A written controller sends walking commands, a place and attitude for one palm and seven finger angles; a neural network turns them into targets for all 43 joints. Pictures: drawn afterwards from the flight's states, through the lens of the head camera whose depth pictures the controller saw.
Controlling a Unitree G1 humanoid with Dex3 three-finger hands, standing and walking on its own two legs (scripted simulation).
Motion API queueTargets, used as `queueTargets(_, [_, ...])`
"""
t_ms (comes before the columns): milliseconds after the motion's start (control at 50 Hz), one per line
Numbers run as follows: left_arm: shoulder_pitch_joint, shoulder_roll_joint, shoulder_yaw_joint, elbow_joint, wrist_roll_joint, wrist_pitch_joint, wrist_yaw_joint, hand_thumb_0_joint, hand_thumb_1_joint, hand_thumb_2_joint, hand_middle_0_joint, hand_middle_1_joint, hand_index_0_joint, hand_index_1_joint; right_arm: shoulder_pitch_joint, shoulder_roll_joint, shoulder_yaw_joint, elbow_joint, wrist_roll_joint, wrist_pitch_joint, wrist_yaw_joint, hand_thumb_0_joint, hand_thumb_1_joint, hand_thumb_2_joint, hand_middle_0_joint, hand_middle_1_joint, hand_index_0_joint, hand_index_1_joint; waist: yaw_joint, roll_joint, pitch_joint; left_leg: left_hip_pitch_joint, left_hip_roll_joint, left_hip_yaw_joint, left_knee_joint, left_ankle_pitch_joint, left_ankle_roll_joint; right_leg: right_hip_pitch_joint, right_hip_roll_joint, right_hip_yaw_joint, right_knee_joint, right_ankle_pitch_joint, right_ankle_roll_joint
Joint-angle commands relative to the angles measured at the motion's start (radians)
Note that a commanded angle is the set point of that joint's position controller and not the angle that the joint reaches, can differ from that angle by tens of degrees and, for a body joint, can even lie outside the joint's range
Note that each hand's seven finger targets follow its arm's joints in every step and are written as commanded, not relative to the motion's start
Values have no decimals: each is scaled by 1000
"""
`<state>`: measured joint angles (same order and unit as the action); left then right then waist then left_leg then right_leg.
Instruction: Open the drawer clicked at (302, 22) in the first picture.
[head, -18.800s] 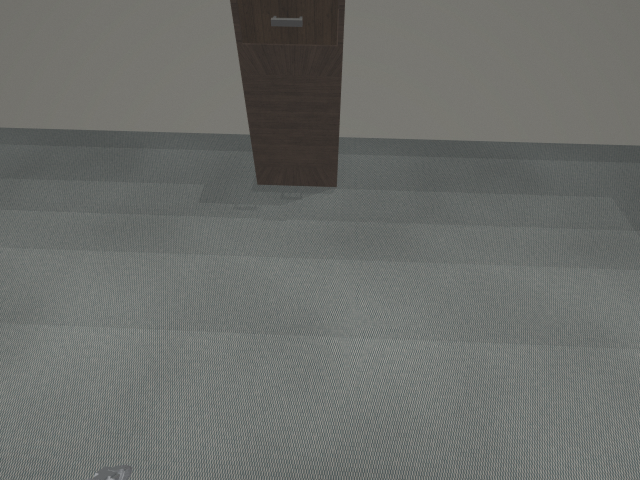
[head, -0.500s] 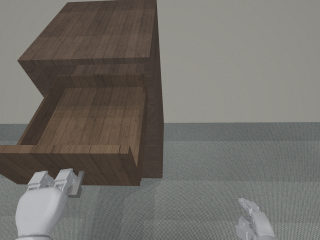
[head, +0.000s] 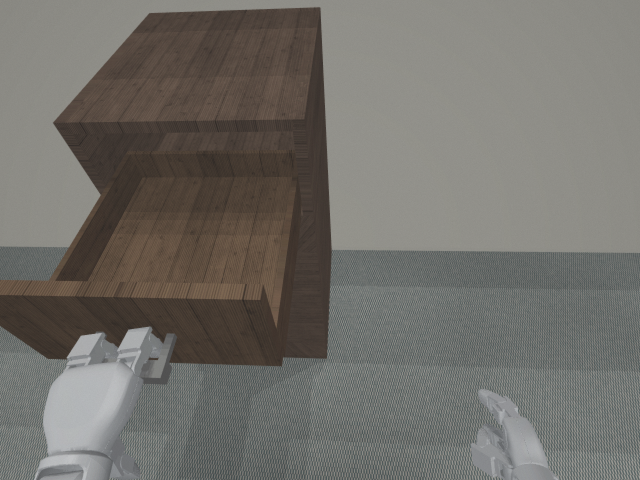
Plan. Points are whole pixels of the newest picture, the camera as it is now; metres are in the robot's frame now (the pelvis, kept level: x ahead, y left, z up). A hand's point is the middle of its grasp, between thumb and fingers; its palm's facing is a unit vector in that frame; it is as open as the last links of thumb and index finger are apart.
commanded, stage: lift the hand off the handle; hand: left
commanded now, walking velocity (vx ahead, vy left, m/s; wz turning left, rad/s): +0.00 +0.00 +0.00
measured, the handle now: (128, 355) +0.24 +0.27 +0.03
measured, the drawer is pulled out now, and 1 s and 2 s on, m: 0.30 0.30 0.30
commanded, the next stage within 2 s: draw the hand back to the body in 1.58 s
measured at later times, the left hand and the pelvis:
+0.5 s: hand (120, 395) +0.19 +0.26 +0.03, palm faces +0.02 -0.06 -1.00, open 13.5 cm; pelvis +0.00 +0.00 +0.00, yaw +1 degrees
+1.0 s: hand (87, 368) +0.19 +0.26 +0.11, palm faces +0.07 -0.06 -1.00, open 13.5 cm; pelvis +0.00 +0.01 +0.03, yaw +1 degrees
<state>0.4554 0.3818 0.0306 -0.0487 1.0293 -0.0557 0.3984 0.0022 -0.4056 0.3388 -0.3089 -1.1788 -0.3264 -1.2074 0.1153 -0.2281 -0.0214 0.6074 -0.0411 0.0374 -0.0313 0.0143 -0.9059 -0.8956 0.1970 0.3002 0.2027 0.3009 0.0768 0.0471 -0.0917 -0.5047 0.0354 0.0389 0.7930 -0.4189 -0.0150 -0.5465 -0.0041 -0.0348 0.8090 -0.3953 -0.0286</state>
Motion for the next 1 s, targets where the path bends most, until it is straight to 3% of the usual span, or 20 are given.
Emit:
queueTargets(0, [-38, 168, 117, -196, 2, 9, 60, 0, -500, 300, -300, -1200, -300, -1200, -116, -95, -40, -148, -3, -48, -4, 0, -900, -900, 200, 300, 200, 300, 8, -24, -158, 81, -64, -7, -86, 242, 32, 81, 25, 34, -132, 255, -8])
queueTargets(40, [-36, 165, 110, -196, 11, 15, 64, 0, -500, 300, -300, -1200, -300, -1200, -114, -94, -40, -147, -5, -48, -4, 0, -900, -900, 200, 300, 200, 300, 11, -6, -168, 85, -64, -8, -86, 251, 31, 83, 26, 30, -125, 265, -10])
queueTargets(80, [-34, 180, 127, -185, 9, 23, 66, 0, -500, 300, -300, -1200, -300, -1200, -114, -97, -42, -143, -4, -44, -8, 0, -900, -900, 200, 300, 200, 300, 11, -33, -181, 83, -63, -12, -85, 269, 31, 99, 29, 28, -122, 285, -11])
queueTargets(100, [-51, 161, 104, -188, 9, 27, 66, 0, -500, 300, -300, -1200, -300, -1200, -118, -95, -39, -147, -3, -44, -7, 0, -900, -900, 200, 300, 200, 300, 4, -38, -159, 78, -62, -11, -86, 246, 32, 79, 25, 25, -125, 260, -7])
queueTargets(240, [-161, 188, 107, -136, 7, 40, 51, 0, -500, 300, -300, -1200, -300, -1200, -120, -96, -35, -130, 3, -43, -25, 0, -900, -900, 200, 300, 200, 300, -3, -50, -143, 75, -66, -10, -94, 205, 37, 78, 23, 26, -145, 221, -2])
queueTargets(300, [-175, 201, 109, -207, 0, 37, 47, 0, -500, 300, -300, -1200, -300, -1200, -124, -92, -35, -139, 2, -46, -28, 0, -900, -900, 200, 300, 200, 300, 12, 0, -213, 118, -67, -10, -103, 238, 36, 118, 20, 30, -145, 240, -6])
queueTargets(340, [-211, 210, 110, -214, -7, 40, 41, 0, -500, 300, -300, -1200, -300, -1200, -130, -93, -31, -133, 4, -45, -32, 0, -900, -900, 200, 300, 200, 300, 1, -5, -176, 121, -67, -12, -111, 231, 36, 111, 21, 28, -159, 232, -3])
queueTargets(400, [-225, 225, 124, -235, -16, 40, 31, 0, -500, 300, -300, -1200, -300, -1200, -133, -88, -27, -134, 5, -48, -37, 0, -900, -900, 200, 300, 200, 300, 5, -18, -174, 141, -65, -16, -126, 233, 37, 124, 21, 25, -174, 216, -2])
queueTargets(460, [-226, 227, 121, -260, -29, 38, 14, 0, -500, 300, -300, -1200, -300, -1200, -142, -87, -25, -134, 8, -52, -38, 0, -900, -900, 200, 300, 200, 300, 10, 13, -161, 160, -64, -18, -149, 237, 35, 144, 22, 19, -190, 211, -4])
queueTargets(480, [-232, 233, 127, -257, -35, 40, 9, 0, -500, 300, -300, -1200, -300, -1200, -140, -89, -24, -134, 8, -50, -39, 0, -900, -900, 200, 300, 200, 300, 7, -7, -164, 163, -63, -22, -156, 247, 33, 156, 24, 19, -195, 210, -4])
queueTargets(500, [-238, 215, 107, -282, -38, 38, 4, 0, -500, 300, -300, -1200, -300, -1200, -141, -86, -22, -137, 8, -55, -37, 0, -900, -900, 200, 300, 200, 300, 9, -2, -171, 175, -63, -19, -156, 255, 37, 156, 18, 19, -196, 225, -1])
queueTargets(520, [-214, 236, 131, -267, -43, 41, -3, 0, -500, 300, -300, -1200, -300, -1200, -147, -87, -23, -133, 11, -54, -38, 0, -900, -900, 200, 300, 200, 300, 15, -3, -151, 173, -63, -20, -168, 254, 35, 172, 22, 20, -207, 228, -3])
queueTargets(620, [-185, 222, 110, -312, -55, 59, -48, 0, -500, 300, -300, -1200, -300, -1200, -157, -87, -18, -140, 16, -51, -31, 0, -900, -900, 200, 300, 200, 300, 23, 7, -126, 205, -61, -19, -205, 284, 34, 208, 21, 13, -235, 243, -1])
queueTargets(680, [-226, 229, 98, -321, -60, 75, -81, 0, -500, 300, -300, -1200, -300, -1200, -164, -92, -10, -143, 15, -46, -31, 0, -900, -900, 200, 300, 200, 300, 17, -9, -92, 216, -62, -19, -227, 273, 36, 221, 18, 17, -266, 231, 3])
queueTargets(760, [-217, 236, 96, -379, -69, 74, -122, 0, -500, 300, -300, -1200, -300, -1200, -167, -88, -8, -146, 16, -44, -27, 0, -900, -900, 200, 300, 200, 300, 35, 0, -113, 260, -62, -19, -262, 305, 38, 273, 17, 8, -288, 251, 3])
queueTargets(780, [-213, 261, 120, -390, -71, 75, -131, 0, -500, 300, -300, -1200, -300, -1200, -171, -93, -6, -149, 16, -41, -27, 0, -900, -900, 200, 300, 200, 300, 38, 3, -108, 267, -62, -19, -266, 326, 35, 292, 17, 16, -300, 267, 0])
queueTargets(860, [-225, 239, 93, -400, -76, 82, -162, 0, -500, 300, -300, -1200, -300, -1200, -176, -90, 1, -144, 16, -33, -20, 0, -900, -900, 200, 300, 200, 300, 36, -4, -59, 279, -61, -18, -296, 324, 36, 295, 16, 5, -327, 261, 5])
queueTargets(920, [-264, 279, 125, -389, -87, 93, -194, 0, -500, 300, -300, -1200, -300, -1200, -183, -93, 3, -134, 21, -25, -22, 0, -900, -900, 200, 300, 200, 300, 38, -32, -48, 294, -62, -15, -321, 311, 38, 326, 15, 12, -361, 248, 7])
queueTargets(960, [-296, 265, 101, -424, -91, 90, -212, 0, -500, 300, -300, -1200, -300, -1200, -186, -91, 6, -142, 22, -27, -23, 0, -900, -900, 200, 300, 200, 300, 38, -9, -68, 323, -64, -13, -331, 327, 41, 340, 12, 8, -370, 259, 9])
queueTargets(980, [-295, 281, 122, -440, -97, 87, -219, 0, -500, 300, -300, -1200, -300, -1200, -194, -93, 7, -145, 25, -30, -22, 0, -900, -900, 200, 300, 200, 300, 40, 9, -69, 334, -60, -17, -335, 342, 37, 356, 16, 13, -378, 264, 4])
